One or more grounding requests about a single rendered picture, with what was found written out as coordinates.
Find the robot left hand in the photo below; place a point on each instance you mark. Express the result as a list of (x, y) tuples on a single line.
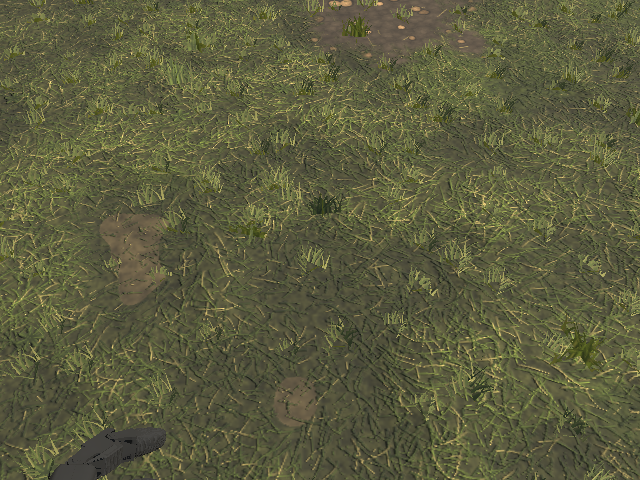
[(107, 450)]

